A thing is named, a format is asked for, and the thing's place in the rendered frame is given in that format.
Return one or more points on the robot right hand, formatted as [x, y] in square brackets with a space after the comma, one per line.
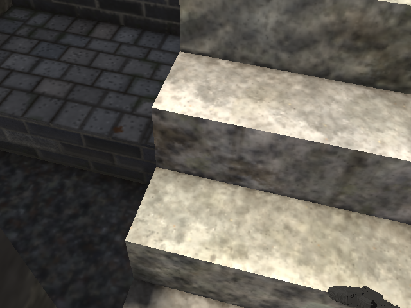
[358, 297]

